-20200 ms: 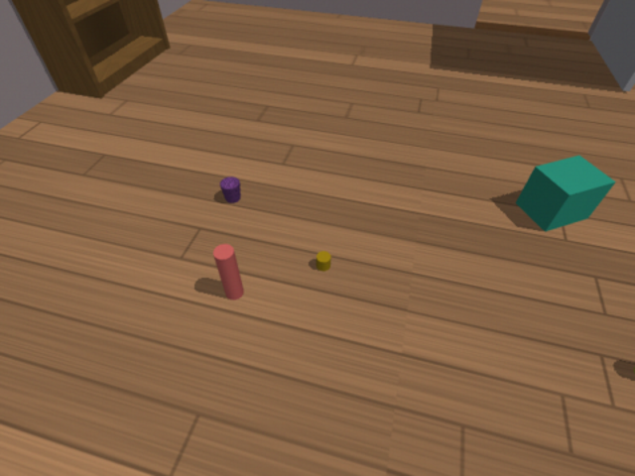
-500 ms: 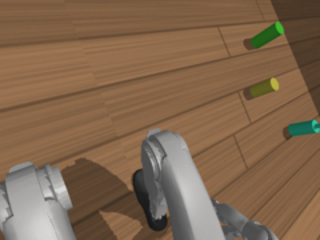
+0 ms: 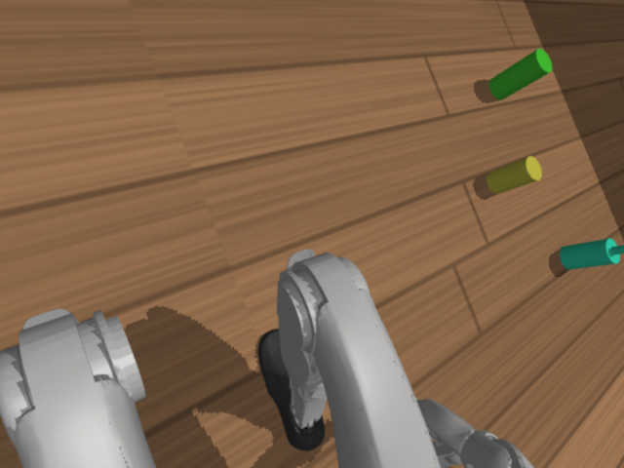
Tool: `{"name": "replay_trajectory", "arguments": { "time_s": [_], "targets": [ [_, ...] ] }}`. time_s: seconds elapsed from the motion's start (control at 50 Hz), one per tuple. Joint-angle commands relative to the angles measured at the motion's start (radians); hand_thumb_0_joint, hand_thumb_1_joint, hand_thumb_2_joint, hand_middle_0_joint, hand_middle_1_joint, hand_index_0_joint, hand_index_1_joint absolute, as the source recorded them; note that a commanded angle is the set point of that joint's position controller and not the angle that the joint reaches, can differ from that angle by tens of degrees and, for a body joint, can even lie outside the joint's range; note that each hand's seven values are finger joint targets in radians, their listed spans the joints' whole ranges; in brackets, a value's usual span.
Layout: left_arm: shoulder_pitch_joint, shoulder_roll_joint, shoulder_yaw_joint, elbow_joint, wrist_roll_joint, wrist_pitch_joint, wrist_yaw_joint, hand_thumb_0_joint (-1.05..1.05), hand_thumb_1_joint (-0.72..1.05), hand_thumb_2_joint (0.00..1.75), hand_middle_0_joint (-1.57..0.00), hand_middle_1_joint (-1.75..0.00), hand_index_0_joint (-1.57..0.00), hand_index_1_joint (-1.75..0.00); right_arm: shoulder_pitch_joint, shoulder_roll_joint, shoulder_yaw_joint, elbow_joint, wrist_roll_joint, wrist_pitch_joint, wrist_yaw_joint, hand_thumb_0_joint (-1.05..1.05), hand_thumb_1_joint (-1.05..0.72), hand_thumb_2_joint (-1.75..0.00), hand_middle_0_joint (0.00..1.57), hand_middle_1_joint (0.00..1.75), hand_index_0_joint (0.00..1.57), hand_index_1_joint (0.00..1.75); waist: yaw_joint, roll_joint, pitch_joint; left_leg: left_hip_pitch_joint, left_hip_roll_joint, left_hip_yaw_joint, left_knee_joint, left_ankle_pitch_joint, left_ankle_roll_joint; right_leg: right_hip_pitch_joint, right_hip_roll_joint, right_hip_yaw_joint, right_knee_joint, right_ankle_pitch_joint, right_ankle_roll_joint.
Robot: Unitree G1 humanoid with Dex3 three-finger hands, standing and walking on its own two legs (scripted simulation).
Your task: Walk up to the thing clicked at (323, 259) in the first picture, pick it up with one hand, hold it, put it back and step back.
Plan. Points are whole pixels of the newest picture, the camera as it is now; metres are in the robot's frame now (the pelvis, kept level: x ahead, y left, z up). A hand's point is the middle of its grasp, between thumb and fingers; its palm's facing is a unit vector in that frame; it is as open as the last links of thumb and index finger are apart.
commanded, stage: close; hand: left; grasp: from above
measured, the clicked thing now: out of the picture +0.39 +0.34 -0.26
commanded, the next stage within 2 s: settle in 0.76 s
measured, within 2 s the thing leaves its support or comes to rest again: leaves its support in 1.22 s
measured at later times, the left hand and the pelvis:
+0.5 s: hand out of the picture +0.38 +0.33 -0.24, palm faces -0.43 -0.19 -0.88, open 8.4 cm; pelvis +0.00 +0.00 +0.00, yaw +0 degrees
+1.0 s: hand out of the picture +0.38 +0.33 -0.24, palm faces -0.42 -0.18 -0.89, open 7.1 cm; pelvis +0.00 +0.00 +0.00, yaw +0 degrees
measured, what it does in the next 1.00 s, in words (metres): stands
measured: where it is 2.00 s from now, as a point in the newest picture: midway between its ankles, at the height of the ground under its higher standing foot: (220, 448)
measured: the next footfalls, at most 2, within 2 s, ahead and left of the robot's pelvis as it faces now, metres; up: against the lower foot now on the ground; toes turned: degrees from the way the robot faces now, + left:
none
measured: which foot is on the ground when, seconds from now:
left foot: down 0.00-1.00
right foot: down 0.00-1.00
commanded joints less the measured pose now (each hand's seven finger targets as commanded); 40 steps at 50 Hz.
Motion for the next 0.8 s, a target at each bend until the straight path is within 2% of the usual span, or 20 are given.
{"name": "replay_trajectory", "arguments": {
  "time_s": [0.0,0.04,0.12,0.14,0.16,0.2,0.26,0.28,0.3,0.32,0.36,0.38,0.44,0.46,0.56,0.58,0.62,0.7,0.72,0.78],
  "targets": [
    [-0.24,0.243,0.033,-0.075,-0.021,0.041,0.047,0.0,0.11,0.51,-0.48,-0.7,-0.53,-0.65,0.141,-0.346,-0.109,-0.002,0.021,-0.017,-0.01,0.0,-0.88,-0.9,0.2,0.3,0.2,0.3,-0.041,0.474,-0.574,0.452,0.024,0.143,-0.288,0.157,0.016,0.241,0.022,-0.145,-0.204,0.21,-0.094],
    [-0.222,0.241,0.05,-0.062,-0.033,0.055,0.039,0.0,0.12,0.5,-0.49,-0.7,-0.54,-0.65,0.158,-0.344,-0.112,-0.001,0.018,-0.016,-0.009,0.0,-0.88,-0.9,0.2,0.3,0.2,0.3,-0.044,0.472,-0.595,0.455,0.024,0.144,-0.29,0.172,0.017,0.264,0.026,-0.144,-0.206,0.226,-0.094],
    [-0.235,0.226,0.045,-0.049,-0.054,0.056,0.002,0.0,0.19,0.45,-0.54,-0.68,-0.59,-0.63,0.164,-0.341,-0.116,-0.01,0.028,-0.017,-0.011,0.0,-0.88,-0.9,0.2,0.3,0.2,0.3,-0.049,0.458,-0.579,0.425,0.019,0.149,-0.287,0.166,0.023,0.264,0.022,-0.134,-0.213,0.218,-0.095],
    [-0.238,0.229,0.049,-0.032,-0.057,0.051,-0.011,0.0,0.19,0.44,-0.54,-0.67,-0.6,-0.62,0.176,-0.326,-0.104,-0.005,0.027,-0.02,-0.008,0.0,-0.89,-0.9,0.2,0.3,0.2,0.3,-0.057,0.446,-0.569,0.422,0.02,0.146,-0.281,0.17,0.024,0.265,0.019,-0.139,-0.205,0.224,-0.092],
    [-0.233,0.228,0.049,-0.052,-0.059,0.042,-0.017,0.0,0.21,0.41,-0.54,-0.67,-0.6,-0.61,0.17,-0.331,-0.107,-0.002,0.027,-0.019,-0.008,0.0,-0.88,-0.9,0.2,0.3,0.2,0.3,-0.047,0.447,-0.586,0.431,0.018,0.142,-0.289,0.174,0.022,0.261,0.021,-0.146,-0.205,0.224,-0.092],
    [-0.226,0.222,0.03,-0.032,-0.057,0.034,-0.031,0.0,0.21,0.39,-0.54,-0.66,-0.6,-0.6,0.159,-0.345,-0.114,-0.015,0.033,-0.013,-0.013,0.0,-0.88,-0.9,0.2,0.3,0.2,0.3,-0.048,0.475,-0.587,0.447,0.02,0.137,-0.294,0.187,0.019,0.258,0.021,-0.144,-0.198,0.237,-0.097],
    [-0.215,0.216,0.027,-0.007,-0.05,0.019,-0.043,0.0,0.27,0.38,-0.59,-0.64,-0.65,-0.58,0.177,-0.333,-0.092,-0.021,0.025,-0.006,-0.01,0.0,-0.88,-0.9,0.2,0.3,0.2,0.3,-0.057,0.424,-0.564,0.427,0.017,0.141,-0.282,0.184,0.025,0.264,0.02,-0.15,-0.202,0.243,-0.089],
    [-0.186,0.227,0.038,-0.022,-0.055,0.01,-0.042,0.0,0.28,0.41,-0.61,-0.64,-0.66,-0.59,0.167,-0.332,-0.096,-0.014,0.028,-0.001,-0.015,0.0,-0.88,-0.9,0.2,0.3,0.2,0.3,-0.032,0.444,-0.581,0.432,0.017,0.146,-0.294,0.189,0.022,0.285,0.024,-0.141,-0.213,0.236,-0.094],
    [-0.192,0.228,0.044,-0.016,-0.055,0.005,-0.039,0.0,0.31,0.42,-0.62,-0.66,-0.68,-0.6,0.182,-0.335,-0.09,-0.019,0.021,0.0,-0.015,0.0,-0.88,-0.9,0.2,0.3,0.2,0.3,-0.04,0.443,-0.583,0.432,0.016,0.142,-0.293,0.194,0.022,0.282,0.023,-0.152,-0.207,0.243,-0.092],
    [-0.186,0.222,0.034,-0.037,-0.05,0.001,-0.04,0.0,0.32,0.41,-0.63,-0.65,-0.69,-0.59,0.17,-0.331,-0.089,-0.017,0.02,0.004,-0.017,0.0,-0.88,-0.9,0.2,0.3,0.2,0.3,-0.03,0.455,-0.599,0.449,0.017,0.141,-0.303,0.196,0.019,0.284,0.023,-0.151,-0.205,0.238,-0.095],
    [-0.171,0.194,0.018,-0.016,-0.048,-0.004,-0.041,0.0,0.33,0.4,-0.65,-0.63,-0.7,-0.57,0.174,-0.323,-0.086,-0.021,0.013,0.012,-0.017,0.0,-0.88,-0.9,0.2,0.3,0.2,0.3,-0.039,0.449,-0.605,0.442,0.019,0.145,-0.291,0.202,0.022,0.295,0.03,-0.147,-0.208,0.254,-0.094],
    [-0.207,0.191,0.01,-0.03,-0.053,-0.011,-0.041,0.0,0.35,0.4,-0.66,-0.63,-0.72,-0.57,0.174,-0.324,-0.079,-0.025,0.014,0.01,-0.018,0.0,-0.88,-0.9,0.2,0.3,0.2,0.3,-0.056,0.43,-0.585,0.433,0.018,0.142,-0.282,0.19,0.024,0.275,0.025,-0.155,-0.203,0.248,-0.089],
    [-0.18,0.209,0.019,-0.04,-0.054,-0.016,-0.031,0.0,0.4,0.39,-0.71,-0.58,-0.76,-0.53,0.173,-0.328,-0.081,-0.019,0.013,0.014,-0.028,0.0,-0.88,-0.9,0.2,0.3,0.2,0.3,-0.038,0.423,-0.583,0.421,0.018,0.148,-0.288,0.164,0.025,0.283,0.028,-0.144,-0.225,0.217,-0.091],
    [-0.194,0.198,0.01,-0.035,-0.052,-0.018,-0.03,0.0,0.42,0.37,-0.72,-0.57,-0.77,-0.52,0.179,-0.324,-0.081,-0.017,0.012,0.014,-0.029,0.0,-0.88,-0.9,0.2,0.3,0.2,0.3,-0.048,0.433,-0.574,0.42,0.018,0.148,-0.287,0.162,0.024,0.277,0.027,-0.143,-0.22,0.216,-0.092],
    [-0.204,0.206,0.003,-0.053,-0.044,-0.019,-0.025,0.0,0.52,0.37,-0.81,-0.54,-0.86,-0.49,0.17,-0.326,-0.074,-0.022,0.01,0.008,-0.027,0.0,-0.89,-0.9,0.2,0.3,0.2,0.3,-0.047,0.444,-0.567,0.438,0.019,0.136,-0.294,0.157,0.02,0.259,0.022,-0.155,-0.203,0.213,-0.093],
    [-0.199,0.218,0.023,-0.073,-0.045,-0.019,-0.019,0.0,0.52,0.38,-0.82,-0.53,-0.86,-0.48,0.181,-0.331,-0.081,-0.013,0.008,0.012,-0.03,0.0,-0.88,-0.9,0.2,0.3,0.2,0.3,-0.034,0.456,-0.604,0.456,0.02,0.136,-0.304,0.181,0.017,0.278,0.029,-0.155,-0.211,0.23,-0.095],
    [-0.207,0.202,0.001,-0.056,-0.041,-0.015,-0.019,0.0,0.56,0.38,-0.85,-0.52,-0.89,-0.47,0.168,-0.324,-0.072,-0.016,0.004,0.007,-0.026,0.0,-0.88,-0.9,0.2,0.3,0.2,0.3,-0.048,0.457,-0.574,0.438,0.018,0.142,-0.288,0.17,0.019,0.261,0.025,-0.153,-0.204,0.226,-0.094],
    [-0.225,0.223,0.02,-0.069,-0.044,-0.011,-0.012,0.0,0.61,0.4,-0.89,-0.51,-0.93,-0.47,0.182,-0.331,-0.077,-0.01,0.007,0.004,-0.027,0.0,-0.88,-0.9,0.2,0.3,0.2,0.3,-0.05,0.451,-0.583,0.438,0.019,0.14,-0.289,0.173,0.02,0.27,0.026,-0.154,-0.21,0.227,-0.093],
    [-0.21,0.203,0.008,-0.059,-0.047,-0.007,-0.013,0.0,0.62,0.39,-0.9,-0.51,-0.94,-0.47,0.166,-0.327,-0.08,-0.008,0.008,0.003,-0.029,0.0,-0.88,-0.9,0.2,0.3,0.2,0.3,-0.048,0.435,-0.569,0.436,0.02,0.138,-0.291,0.163,0.019,0.268,0.023,-0.151,-0.214,0.218,-0.092],
    [-0.21,0.205,0.003,-0.06,-0.048,-0.001,-0.011,0.0,0.66,0.38,-0.92,-0.51,-0.97,-0.46,0.17,-0.331,-0.078,-0.011,0.009,0.0,-0.031,0.0,-0.88,-0.9,0.2,0.3,0.2,0.3,-0.052,0.422,-0.563,0.428,0.02,0.136,-0.293,0.156,0.021,0.26,0.023,-0.154,-0.216,0.212,-0.091]
  ]
}}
